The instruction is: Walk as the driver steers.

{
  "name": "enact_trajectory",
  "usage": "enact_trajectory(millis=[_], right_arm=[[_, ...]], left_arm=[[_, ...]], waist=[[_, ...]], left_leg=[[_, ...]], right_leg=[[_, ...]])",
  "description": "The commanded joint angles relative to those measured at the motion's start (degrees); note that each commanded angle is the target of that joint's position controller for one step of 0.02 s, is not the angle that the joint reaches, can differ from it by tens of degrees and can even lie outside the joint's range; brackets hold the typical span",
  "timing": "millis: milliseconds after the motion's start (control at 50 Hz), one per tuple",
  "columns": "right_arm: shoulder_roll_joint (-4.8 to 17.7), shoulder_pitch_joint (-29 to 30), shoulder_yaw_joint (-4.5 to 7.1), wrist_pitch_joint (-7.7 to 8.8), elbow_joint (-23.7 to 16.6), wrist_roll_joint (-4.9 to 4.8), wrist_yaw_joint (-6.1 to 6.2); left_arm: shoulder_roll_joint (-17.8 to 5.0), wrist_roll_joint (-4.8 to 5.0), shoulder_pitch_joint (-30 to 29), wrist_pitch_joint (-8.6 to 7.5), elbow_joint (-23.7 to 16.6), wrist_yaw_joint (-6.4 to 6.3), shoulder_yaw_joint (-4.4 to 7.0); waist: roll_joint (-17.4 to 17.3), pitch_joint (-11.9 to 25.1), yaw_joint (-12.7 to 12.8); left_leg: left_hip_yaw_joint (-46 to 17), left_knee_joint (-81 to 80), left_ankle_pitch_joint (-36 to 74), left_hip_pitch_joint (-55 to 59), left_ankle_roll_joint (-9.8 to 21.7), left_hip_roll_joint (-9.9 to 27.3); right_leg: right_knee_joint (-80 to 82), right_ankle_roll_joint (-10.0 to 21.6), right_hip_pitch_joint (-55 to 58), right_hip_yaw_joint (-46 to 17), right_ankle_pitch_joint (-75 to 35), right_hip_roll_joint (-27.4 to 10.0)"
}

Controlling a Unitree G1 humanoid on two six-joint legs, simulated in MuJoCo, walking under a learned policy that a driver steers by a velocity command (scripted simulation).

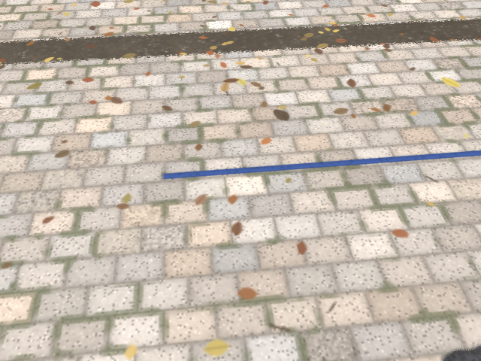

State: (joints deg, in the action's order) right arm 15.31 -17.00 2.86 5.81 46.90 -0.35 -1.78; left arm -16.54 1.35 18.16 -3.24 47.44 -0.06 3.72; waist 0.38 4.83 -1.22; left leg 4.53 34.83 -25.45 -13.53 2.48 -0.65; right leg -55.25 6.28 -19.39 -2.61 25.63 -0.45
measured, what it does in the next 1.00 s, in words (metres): walks ahead: right foot, then left foot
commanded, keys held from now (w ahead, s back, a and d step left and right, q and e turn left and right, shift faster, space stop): w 1.00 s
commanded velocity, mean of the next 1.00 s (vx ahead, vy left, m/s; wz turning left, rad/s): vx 0.50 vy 0.00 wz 0.00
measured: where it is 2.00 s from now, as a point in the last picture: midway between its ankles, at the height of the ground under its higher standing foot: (228, 196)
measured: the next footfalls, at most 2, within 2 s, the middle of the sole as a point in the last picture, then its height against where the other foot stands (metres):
right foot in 0.44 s outside the picture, level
left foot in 0.98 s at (200, 298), level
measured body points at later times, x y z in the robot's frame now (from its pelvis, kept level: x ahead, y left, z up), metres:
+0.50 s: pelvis +0.33 -0.03 -0.03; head +0.40 +0.01 +0.41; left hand +0.61 +0.16 -0.11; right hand +0.26 -0.30 -0.13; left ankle +0.01 +0.10 -0.64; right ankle +0.50 -0.11 -0.72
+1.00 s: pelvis +0.62 +0.03 +0.01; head +0.64 +0.05 +0.46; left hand +0.66 +0.31 -0.13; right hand +0.80 -0.23 -0.07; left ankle +0.72 +0.13 -0.72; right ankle +0.51 -0.11 -0.72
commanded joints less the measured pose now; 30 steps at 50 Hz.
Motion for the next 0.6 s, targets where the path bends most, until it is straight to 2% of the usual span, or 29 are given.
enact_trajectory(millis=[20,40,60,80,100,120,140,160,180,200,220,240,260,280,300,320,340,380,400,420,440,460,480,500,520,540,560,580,600], right_arm=[[12.0,-15.2,2.63,0.99,0.8,-0.80,-1.63],[11.0,-11.3,2.53,1.03,0.4,-3.47,-1.30],[8.7,-7.0,1.52,0.95,-0.7,-3.30,-0.86],[8.1,-5.3,1.03,1.00,-1.1,-2.37,-0.24],[7.8,-7.5,1.17,1.42,-1.2,-1.17,0.51],[7.8,-10.8,1.34,1.44,-0.3,-1.22,1.07],[7.2,-17.3,1.18,2.19,1.5,-1.34,1.73],[5.0,-19.2,0.68,2.47,2.3,-1.78,2.63],[4.0,-24.0,0.38,2.24,3.2,-2.08,3.29],[3.4,-24.3,0.11,1.74,3.7,-1.51,3.41],[4.5,-21.6,0.21,0.34,3.3,-2.98,3.73],[4.8,-24.8,0.21,-0.14,4.2,-2.89,4.60],[5.4,-17.3,-0.15,-1.29,0.4,-2.69,5.08],[5.7,-15.6,-0.17,-0.11,0.2,-2.12,4.45],[7.9,-13.0,0.56,0.82,0.6,-1.48,5.26],[7.2,-15.2,0.46,1.05,2.1,-1.17,5.19],[6.6,-16.0,0.22,0.77,3.4,-1.09,4.85],[9.0,-16.4,1.40,0.53,4.3,-1.77,5.25],[10.6,-17.8,1.62,-0.57,5.6,-0.99,5.02],[10.8,-20.3,1.77,-1.63,7.0,1.09,3.87],[8.4,-21.6,1.15,-2.43,7.3,1.78,2.39],[5.5,-18.1,0.63,-2.48,4.0,3.94,0.78],[-2.2,-21.3,-2.28,-0.91,0.9,0.63,-0.31],[6.4,-17.8,0.26,0.67,1.3,-2.47,-0.33],[8.5,-12.5,0.79,0.77,0.3,-4.02,-0.31],[9.8,-7.8,1.03,1.60,-1.0,-4.00,-0.05],[10.3,-4.8,1.18,1.60,-1.2,-1.85,0.08],[7.8,-5.6,1.11,0.52,-0.7,-2.56,1.18],[4.3,-10.6,0.22,-0.80,1.3,-2.68,1.42]], left_arm=[[-3.0,1.23,-2.7,-3.66,-6.7,-0.06,-0.13],[-4.3,1.81,-8.8,-3.05,-8.9,-0.47,-0.09],[-4.9,1.51,-10.1,-2.06,-8.4,-0.65,-0.07],[-4.5,0.66,-10.7,-1.54,-8.5,-0.53,-0.20],[-4.9,0.39,-10.5,-1.42,-7.2,0.43,0.34],[-3.4,0.62,-11.3,-1.35,-7.4,1.10,0.15],[-4.5,2.88,-21.3,-1.67,-10.9,1.58,0.87],[-3.7,3.56,-26.5,-1.89,-12.5,1.82,0.36],[-1.9,3.05,-28.5,-1.22,-13.3,1.83,-0.22],[-1.6,3.33,-30.3,-1.08,-12.7,1.76,-0.10],[-2.1,3.79,-28.0,-0.43,-12.0,1.69,-0.23],[-1.3,3.07,-32.5,-0.59,-13.0,2.67,-0.51],[0.4,1.21,-30.4,-1.16,-12.7,3.96,-1.87],[2.8,-0.49,-33.7,-2.05,-13.0,4.73,-2.37],[5.4,-1.92,-35.5,-3.66,-14.0,4.97,-3.13],[4.5,-2.65,-37.1,-4.72,-14.9,5.24,-2.67],[3.1,-2.03,-37.3,-5.58,-15.8,5.17,-2.40],[1.0,-1.73,-37.0,-6.48,-16.6,4.55,-1.98],[-0.9,-1.69,-36.3,-6.61,-17.6,4.61,-1.77],[-6.1,-1.73,-27.3,-6.33,-16.9,3.90,0.55],[-7.0,-2.36,-13.9,-5.67,-13.3,4.16,1.12],[-9.1,-3.52,-0.5,-4.29,-8.3,4.12,1.47],[-7.3,-5.18,7.6,-4.92,-5.3,5.33,0.94],[-7.5,-5.39,8.4,-3.11,-5.5,3.75,2.26],[-4.9,-5.09,2.1,-2.22,-6.9,3.43,1.66],[-3.4,-3.23,-5.3,-2.94,-7.3,3.79,1.07],[-2.7,-2.87,-5.6,-3.33,-5.8,2.97,1.03],[-3.5,-2.67,-6.6,-3.50,-3.6,2.14,0.85],[-0.2,-2.67,-6.3,-2.70,-2.1,1.60,-0.29]], waist=[[-6.1,-1.1,-0.6],[-3.1,-8.6,-0.6],[-1.4,-11.3,0.3],[-0.8,-11.9,1.4],[-0.2,-10.2,0.8],[-0.9,-9.2,0.1],[-4.4,-11.2,-2.3],[-6.9,-13.8,-2.6],[-8.6,-16.7,-4.9],[-7.6,-18.2,-4.0],[-5.1,-18.0,-1.5],[-4.1,-19.8,-3.8],[1.7,-18.9,-2.0],[3.8,-17.5,-2.6],[-0.5,-17.9,-1.4],[-4.3,-16.0,-2.0],[-6.3,-14.9,-2.0],[-11.6,-12.9,-0.3],[-14.1,-10.4,0.9],[-17.5,-4.2,5.0],[-21.2,6.1,9.5],[-10.7,18.5,10.5],[3.7,29.9,7.3],[-3.7,35.3,9.0],[-0.4,26.4,7.8],[-7.3,15.1,4.0],[-6.0,10.5,3.6],[-2.2,4.5,0.2],[2.0,3.3,-1.7]], left_leg=[[-33.0,-11.7,43.0,22.1,16.5,24.0],[-29.8,-16.4,24.8,15.0,16.0,22.5],[-27.2,-18.7,23.2,9.5,15.2,20.6],[-24.7,-20.4,24.7,4.6,14.8,19.0],[-23.8,-17.7,30.4,9.4,14.6,17.8],[-22.0,-17.0,33.0,12.7,13.9,16.9],[-21.8,-18.8,25.1,22.1,10.2,16.2],[-22.6,-21.7,19.3,24.9,10.0,17.6],[-22.8,-25.2,13.4,27.3,11.3,17.8],[-22.5,-25.7,10.2,26.8,11.0,18.3],[-17.9,-29.3,10.5,21.7,9.3,14.9],[-16.0,-32.4,8.9,19.2,8.8,15.2],[-8.8,-35.4,12.9,4.5,7.7,12.3],[-5.9,-37.1,20.5,-3.2,6.9,12.2],[-1.9,-39.8,24.2,-7.4,5.0,10.4],[0.4,-38.2,33.0,-2.4,2.5,10.5],[1.6,-35.5,39.4,5.1,1.7,10.6],[1.1,-27.1,62.4,21.1,1.5,13.8],[1.5,-20.6,76.8,26.4,1.1,15.8],[1.3,-6.0,92.6,27.3,-0.3,13.2],[-2.0,9.2,87.6,19.3,-1.2,13.2],[-4.3,22.6,38.4,0.7,0.1,9.3],[-14.1,46.4,-7.6,-30.1,-3.5,0.2],[-20.8,49.4,-2.0,-25.7,-0.6,2.1],[-17.9,50.4,1.4,-25.3,-0.6,4.2],[-14.0,44.4,6.4,-24.3,0.6,7.4],[-13.7,52.5,5.8,-22.2,1.1,6.6],[-12.4,58.8,1.6,-22.4,0.4,7.2],[-11.7,68.6,-1.6,-25.4,0.4,6.6]], right_leg=[[-22.6,2.6,-35.0,-7.3,4.1,1.5],[-18.3,1.9,-37.6,-5.7,1.9,-2.0],[-14.7,0.9,-34.6,-4.9,-2.0,-3.7],[-11.8,-0.4,-30.8,-3.2,-5.4,-4.5],[-10.7,-2.1,-32.0,-2.5,-12.9,-4.3],[-12.2,-3.0,-34.8,-1.1,-15.4,-3.3],[-8.9,-2.6,-44.1,-4.3,-15.3,-3.8],[-3.9,-3.7,-49.1,-5.3,-17.0,-5.0],[-5.3,-4.9,-53.3,-2.3,-16.3,-3.6],[-5.1,-4.4,-55.0,-2.7,-16.8,-3.9],[1.9,-4.3,-46.6,-2.0,-22.1,-2.0],[5.1,-4.2,-45.3,2.5,-23.3,-1.3],[12.6,-4.1,-28.6,6.4,-35.8,0.9],[12.4,-2.8,-15.5,7.4,-44.8,1.8],[15.2,-2.0,-9.0,9.7,-49.4,4.0],[15.1,-1.5,-8.3,9.3,-48.5,3.7],[17.0,-0.4,-11.3,9.9,-44.6,4.1],[24.5,0.6,-18.9,9.8,-32.6,4.2],[29.9,2.2,-17.1,11.7,-29.0,5.3],[33.0,3.6,-4.0,14.9,-25.7,9.7],[33.5,8.3,18.1,6.8,-36.9,3.7],[20.7,8.2,45.4,-5.7,-54.0,-8.4],[21.1,22.4,71.5,-31.7,-48.0,-22.4],[27.1,18.3,61.9,-33.8,-38.2,-20.0],[30.9,16.1,51.2,-25.7,-33.3,-15.9],[36.1,13.3,33.8,-16.5,-29.3,-12.6],[38.8,13.1,23.1,-19.1,-32.8,-13.6],[41.6,13.6,13.4,-16.0,-34.4,-13.1],[41.6,13.7,9.7,-15.8,-27.9,-13.7]])
Velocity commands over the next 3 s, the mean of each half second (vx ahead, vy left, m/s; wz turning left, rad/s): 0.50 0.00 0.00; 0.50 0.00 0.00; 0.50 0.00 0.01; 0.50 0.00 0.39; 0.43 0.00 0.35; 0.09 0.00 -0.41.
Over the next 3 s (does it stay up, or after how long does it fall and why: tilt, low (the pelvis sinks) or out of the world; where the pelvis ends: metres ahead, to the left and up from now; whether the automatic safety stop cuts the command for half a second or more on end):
stays up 1.53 0.18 0.01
